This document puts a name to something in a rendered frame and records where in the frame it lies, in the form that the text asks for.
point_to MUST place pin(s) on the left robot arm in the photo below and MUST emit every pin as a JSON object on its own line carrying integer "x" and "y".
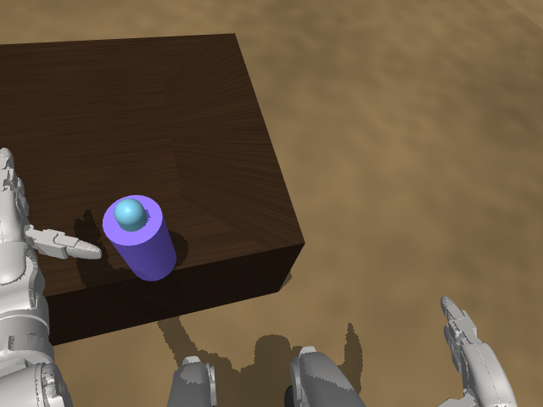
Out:
{"x": 28, "y": 375}

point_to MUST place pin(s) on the left robot hand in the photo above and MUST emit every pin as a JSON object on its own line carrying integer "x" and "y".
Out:
{"x": 15, "y": 226}

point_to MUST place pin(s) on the right robot hand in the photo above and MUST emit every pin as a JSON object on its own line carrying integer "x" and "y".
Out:
{"x": 485, "y": 383}

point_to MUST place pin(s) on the bottle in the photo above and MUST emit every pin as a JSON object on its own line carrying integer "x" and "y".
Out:
{"x": 136, "y": 227}

